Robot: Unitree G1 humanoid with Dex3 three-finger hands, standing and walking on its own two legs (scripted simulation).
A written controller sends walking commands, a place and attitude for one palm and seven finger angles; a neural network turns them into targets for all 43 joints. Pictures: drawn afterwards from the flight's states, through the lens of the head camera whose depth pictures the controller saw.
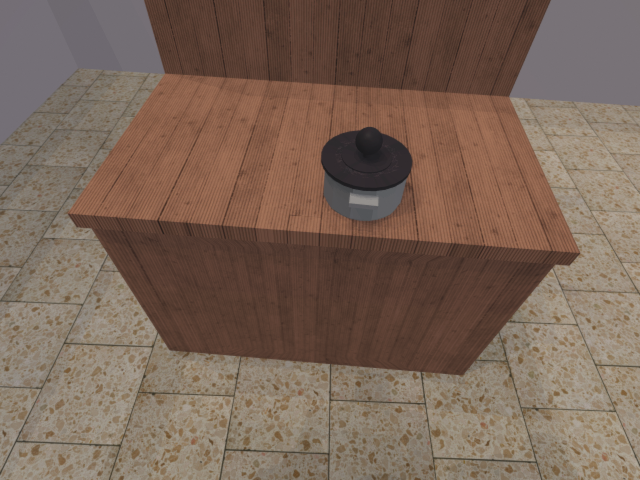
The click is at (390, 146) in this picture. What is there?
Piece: lid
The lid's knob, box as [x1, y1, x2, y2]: [355, 127, 382, 154]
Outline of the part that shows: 366,127 358,132 355,142 357,148 361,152 371,154 379,149 382,142 382,138 378,130 373,127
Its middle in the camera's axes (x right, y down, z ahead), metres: +0.09 -0.18 +0.71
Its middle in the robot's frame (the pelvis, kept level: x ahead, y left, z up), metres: +0.66 -0.05 +0.05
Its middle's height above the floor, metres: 0.83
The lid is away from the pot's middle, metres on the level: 0.00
